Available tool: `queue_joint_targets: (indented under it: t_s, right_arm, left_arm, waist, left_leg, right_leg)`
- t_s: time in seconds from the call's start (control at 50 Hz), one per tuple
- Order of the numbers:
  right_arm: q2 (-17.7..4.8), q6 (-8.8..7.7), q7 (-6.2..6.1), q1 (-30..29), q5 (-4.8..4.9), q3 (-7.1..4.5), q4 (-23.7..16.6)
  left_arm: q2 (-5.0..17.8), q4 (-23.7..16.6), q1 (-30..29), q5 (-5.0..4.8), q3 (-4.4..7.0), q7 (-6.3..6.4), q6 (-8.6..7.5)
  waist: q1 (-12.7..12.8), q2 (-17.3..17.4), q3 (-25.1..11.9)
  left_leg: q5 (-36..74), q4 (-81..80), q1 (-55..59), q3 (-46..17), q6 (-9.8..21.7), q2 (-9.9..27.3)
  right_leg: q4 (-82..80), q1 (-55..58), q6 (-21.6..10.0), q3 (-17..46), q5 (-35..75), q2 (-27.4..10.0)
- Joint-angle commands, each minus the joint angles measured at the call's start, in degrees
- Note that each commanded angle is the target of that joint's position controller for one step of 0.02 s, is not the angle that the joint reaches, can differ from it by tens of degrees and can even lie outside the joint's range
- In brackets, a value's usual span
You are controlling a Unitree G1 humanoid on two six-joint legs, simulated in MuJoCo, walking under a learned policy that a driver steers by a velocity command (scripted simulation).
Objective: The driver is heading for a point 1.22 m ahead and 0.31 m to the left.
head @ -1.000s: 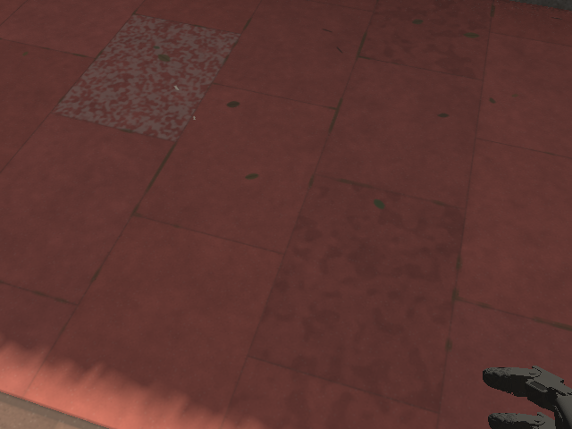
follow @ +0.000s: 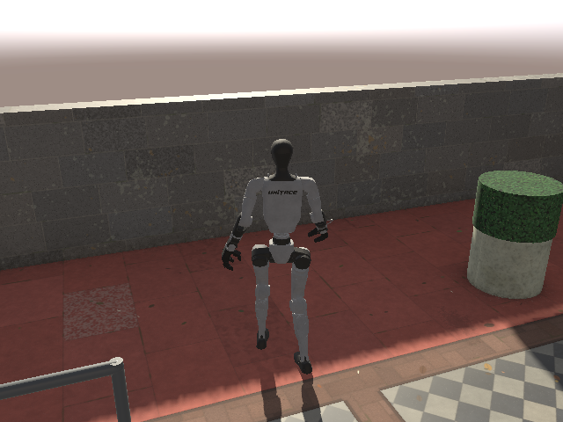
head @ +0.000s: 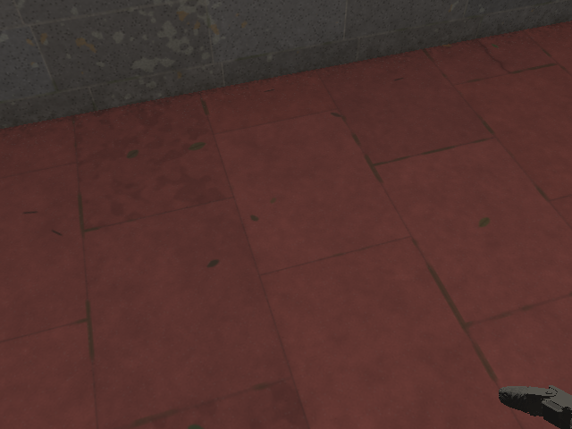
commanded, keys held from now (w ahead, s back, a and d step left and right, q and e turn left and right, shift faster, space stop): w+q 1.00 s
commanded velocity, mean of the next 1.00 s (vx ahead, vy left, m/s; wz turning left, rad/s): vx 0.50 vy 0.00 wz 0.36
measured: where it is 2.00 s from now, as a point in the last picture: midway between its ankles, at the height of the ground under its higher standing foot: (213, 237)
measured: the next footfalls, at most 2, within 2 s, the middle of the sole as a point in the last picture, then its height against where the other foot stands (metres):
right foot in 0.42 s outside the picture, level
left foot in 0.92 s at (224, 390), level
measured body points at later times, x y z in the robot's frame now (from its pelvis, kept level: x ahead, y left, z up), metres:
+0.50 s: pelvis +0.25 -0.02 +0.01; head +0.27 -0.03 +0.46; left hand +0.44 +0.25 -0.05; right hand +0.30 -0.30 -0.12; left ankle +0.13 +0.11 -0.67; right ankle +0.32 -0.12 -0.72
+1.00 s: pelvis +0.48 +0.10 +0.00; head +0.52 +0.13 +0.45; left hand +0.41 +0.39 -0.12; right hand +0.78 -0.04 -0.08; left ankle +0.52 +0.20 -0.72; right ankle +0.40 -0.11 -0.63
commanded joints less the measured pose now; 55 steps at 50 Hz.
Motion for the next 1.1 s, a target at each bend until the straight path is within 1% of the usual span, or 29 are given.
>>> queue_joint_targets:
  t_s: [0.02,0.04,0.06,0.08,0.14,0.22,0.32,0.36,0.4,0.42,0.44,0.46,0.48,0.52,0.54,0.6,0.68,0.74,0.82,0.86,0.9,0.92,0.94,0.96,0.98,1.0,1.02,1.04,1.1]
  right_arm:
    - [-12.7,-0.01,0.34,20.7,0.87,-4.37,2.8]
    - [-8.7,0.17,0.28,17.5,1.28,-3.20,2.0]
    - [-7.5,0.71,0.28,14.1,0.72,-2.52,1.5]
    - [-6.7,1.14,0.32,12.3,0.39,-2.07,1.5]
    - [-5.6,1.35,0.01,12.3,0.67,-1.36,1.9]
    - [-9.8,2.14,-1.19,14.4,1.79,-2.60,3.0]
    - [-10.3,3.53,-1.73,19.2,2.25,-2.72,4.5]
    - [-10.5,3.97,-1.95,19.5,2.30,-2.83,4.5]
    - [-8.8,4.19,-2.06,19.0,2.03,-2.35,4.2]
    - [-6.1,3.93,-1.91,17.7,1.48,-1.41,3.2]
    - [-1.6,3.27,-1.94,21.6,1.41,-0.06,1.6]
    - [-4.2,2.93,-2.13,23.5,2.75,-0.38,0.6]
    - [-8.4,3.23,-2.26,20.6,3.10,-1.61,1.2]
    - [-7.9,4.02,-2.06,16.8,2.23,-1.97,1.0]
    - [-7.1,4.43,-1.84,16.0,1.99,-2.11,0.7]
    - [-4.2,5.37,-1.14,14.2,1.94,-1.59,-0.8]
    - [-3.1,5.32,-0.13,9.2,1.68,-0.88,-3.1]
    - [-2.7,4.99,0.98,3.5,1.62,-0.35,-5.1]
    - [-4.0,5.26,2.03,-1.6,1.73,-0.60,-8.1]
    - [-5.8,5.58,2.21,-0.1,1.45,-1.47,-8.7]
    - [-10.2,6.09,1.58,13.1,1.56,-4.15,-5.7]
    - [-14.7,6.75,0.37,22.8,1.90,-6.06,-3.5]
    - [-21.0,6.16,0.14,20.0,2.36,-6.52,-4.2]
    - [-15.6,5.39,0.38,21.9,2.02,-5.00,-5.9]
    - [-12.9,4.59,0.57,20.0,1.42,-4.08,-5.0]
    - [-11.9,4.21,0.49,16.8,1.46,-3.72,-5.1]
    - [-10.2,4.21,0.33,13.0,1.29,-3.20,-5.7]
    - [-9.2,4.12,0.10,10.9,0.50,-2.76,-6.6]
    - [-7.6,3.33,-0.40,10.1,0.28,-2.05,-5.3]
  left_arm:
    - [3.1,-3.7,7.9,-1.37,-0.78,0.00,-1.71]
    - [6.8,-4.4,0.7,-1.10,0.08,-0.06,-1.85]
    - [6.9,-5.8,-4.8,-0.02,0.03,-0.02,-2.03]
    - [6.3,-6.9,-8.1,1.17,0.02,-0.18,-2.61]
    - [3.3,-7.5,-8.0,1.52,-0.43,-0.78,-3.51]
    - [0.1,-9.4,-14.6,1.63,-2.00,-1.34,-3.98]
    - [2.0,-10.7,-21.4,0.50,-1.61,-2.18,-4.80]
    - [3.3,-10.8,-21.0,0.30,-0.98,-2.15,-5.21]
    - [5.0,-9.2,-15.2,0.55,0.17,-1.56,-5.36]
    - [7.5,-8.3,-8.1,1.25,1.09,-0.96,-5.40]
    - [12.5,-7.4,-1.3,1.96,2.34,-0.46,-4.63]
    - [11.6,-5.5,1.2,1.44,2.43,-1.10,-3.86]
    - [7.5,-5.8,-1.3,1.05,1.31,-1.28,-3.96]
    - [3.3,-5.8,-6.9,1.32,-0.03,-1.53,-4.04]
    - [2.3,-5.4,-8.8,1.66,-0.31,-1.58,-4.14]
    - [3.1,-4.1,-9.9,1.61,0.27,-1.51,-4.89]
    - [5.7,-2.1,-9.1,1.46,1.17,-1.13,-4.98]
    - [7.5,-0.8,-7.5,0.95,1.58,-0.80,-4.54]
    - [9.7,1.2,-4.7,-0.25,2.30,-0.76,-3.46]
    - [11.5,1.4,-4.6,-0.60,2.78,-0.51,-2.68]
    - [11.7,1.2,-5.0,-0.84,2.63,-0.05,-1.85]
    - [9.3,0.3,-3.6,0.65,1.52,0.15,-2.07]
    - [1.1,-3.3,2.1,2.69,-1.31,-0.86,-3.51]
    - [6.4,-3.4,-4.4,0.69,-0.51,-1.56,-5.41]
    - [8.8,-5.2,-9.8,-1.26,0.15,-1.83,-6.26]
    - [7.8,-5.3,-10.5,-0.59,-0.23,-1.40,-6.72]
    - [7.8,-4.7,-10.2,0.95,-0.02,-0.93,-6.67]
    - [8.0,-4.5,-8.9,1.44,0.26,-0.91,-6.10]
    - [5.5,-2.4,-6.0,1.55,-0.29,-1.25,-4.09]
  waist:
    - [-6.9,16.2,-15.9]
    - [-8.4,9.6,-7.6]
    - [-7.7,5.2,-3.3]
    - [-6.9,3.9,-0.1]
    - [-4.5,7.1,-0.9]
    - [-5.8,6.3,-0.4]
    - [-7.7,6.1,0.1]
    - [-6.3,6.5,-0.1]
    - [-2.7,6.4,-2.0]
    - [1.1,3.7,-6.7]
    - [1.7,-9.7,-14.6]
    - [1.1,-17.2,-14.9]
    - [1.3,-10.1,-7.5]
    - [-0.9,-5.7,-0.8]
    - [-2.1,-6.3,0.8]
    - [-3.4,-5.8,1.7]
    - [-2.7,-3.2,2.0]
    - [-0.7,-2.3,3.2]
    - [-0.1,-2.2,4.5]
    - [-2.1,-3.8,2.1]
    - [-9.9,-3.1,-5.6]
    - [-13.6,2.7,-11.1]
    - [-5.8,17.7,-17.1]
    - [-10.9,9.7,-22.1]
    - [-11.2,7.0,-13.1]
    - [-8.6,2.7,-8.3]
    - [-6.2,1.5,-5.2]
    - [-4.0,3.2,-4.4]
    - [-2.5,3.6,-3.7]
  left_leg:
    - [-25.9,-12.4,45.1,-46.9,16.8,25.0]
    - [-26.4,-13.6,38.1,-39.6,14.7,22.1]
    - [-20.0,-13.9,31.3,-32.1,13.3,19.3]
    - [-12.8,-14.7,25.6,-27.4,13.4,17.0]
    - [1.2,-16.3,20.8,-20.5,13.4,12.6]
    - [5.2,-17.5,15.3,-15.4,13.7,11.3]
    - [1.9,-15.3,13.4,-16.3,11.6,11.2]
    - [-0.9,-12.9,13.6,-18.5,10.3,11.6]
    - [-1.3,-7.0,10.8,-18.2,7.9,8.9]
    - [-3.2,4.1,6.0,-15.1,5.8,5.8]
    - [-19.2,22.4,-8.1,-6.9,2.2,-0.7]
    - [-28.1,34.3,-18.5,-4.8,1.5,0.6]
    - [-23.5,39.8,-21.3,-6.4,1.3,3.5]
    - [-15.5,39.6,-19.5,-4.9,0.6,6.3]
    - [-13.1,38.1,-18.0,-4.9,0.3,7.6]
    - [-8.1,35.3,-15.6,-3.6,-0.6,8.9]
    - [1.6,23.5,-15.1,-2.5,-1.1,9.1]
    - [7.7,14.5,-12.1,0.3,0.0,8.2]
    - [3.8,8.7,-11.4,2.7,2.7,6.9]
    - [-2.1,7.6,-5.9,6.0,5.0,3.7]
    - [-1.5,4.0,13.7,8.3,8.5,-1.3]
    - [-0.8,3.2,31.7,-2.0,11.7,4.1]
    - [-12.4,-3.1,48.9,-35.8,22.8,19.1]
    - [-19.6,-10.7,49.8,-44.7,22.9,21.1]
    - [-15.0,-11.9,43.6,-36.5,20.0,19.5]
    - [-8.9,-11.8,35.3,-30.1,18.3,17.1]
    - [-2.0,-12.2,27.7,-24.8,17.1,14.9]
    - [3.0,-13.3,22.4,-22.0,16.8,13.4]
    - [13.1,-16.1,16.1,-14.4,17.0,12.5]
  right_leg:
    - [34.1,-36.3,1.6,-2.1,-5.1,-1.0]
    - [36.2,-38.4,1.5,-2.0,0.0,-3.3]
    - [35.0,-37.4,1.5,-5.2,3.8,-5.5]
    - [31.4,-36.7,1.5,-6.7,6.7,-7.2]
    - [21.4,-30.6,2.3,-8.7,9.0,-9.0]
    - [4.3,-24.8,4.5,-11.3,15.7,-7.5]
    - [-7.1,-16.6,5.2,-10.4,26.6,-4.8]
    - [-10.4,-12.2,4.3,-10.0,25.9,-4.8]
    - [-13.6,-1.8,2.2,-10.4,24.1,-5.9]
    - [-13.4,8.7,-0.6,-5.1,21.5,-12.1]
    - [-15.0,25.2,-6.7,11.2,16.3,-24.8]
    - [-20.2,25.3,-11.4,27.3,2.3,-30.8]
    - [-21.9,19.3,-10.1,23.1,-1.4,-28.0]
    - [-24.2,9.2,-7.6,9.5,9.8,-22.9]
    - [-25.5,5.7,-7.1,5.0,14.8,-21.3]
    - [-28.8,1.0,-7.5,-3.8,24.6,-19.9]
    - [-29.9,1.6,-7.6,-12.0,31.9,-19.5]
    - [-30.0,2.1,-6.5,-16.9,32.5,-19.4]
    - [-27.2,8.2,-4.6,-20.1,37.0,-21.5]
    - [-20.4,10.5,-3.3,-22.5,54.0,-21.5]
    - [-1.2,5.8,-0.8,-25.8,64.6,-19.0]
    - [16.5,-8.3,1.7,-25.9,47.6,-16.7]
    - [36.3,-33.3,5.0,-20.2,-4.9,-5.0]
    - [41.1,-38.6,4.0,-8.5,-5.7,-5.3]
    - [39.8,-42.3,2.9,-8.9,0.2,-7.5]
    - [35.1,-40.2,2.6,-9.1,5.1,-9.8]
    - [30.4,-36.4,3.1,-9.2,7.9,-11.3]
    - [28.2,-32.1,3.5,-8.6,9.9,-12.4]
    - [23.1,-28.3,5.6,-10.9,14.2,-13.1]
